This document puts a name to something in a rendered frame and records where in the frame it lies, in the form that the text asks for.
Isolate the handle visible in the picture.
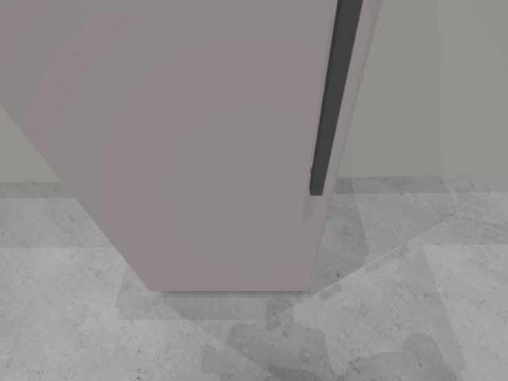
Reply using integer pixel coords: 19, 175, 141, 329
310, 0, 363, 196

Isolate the fridge door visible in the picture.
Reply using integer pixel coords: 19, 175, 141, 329
0, 0, 378, 291

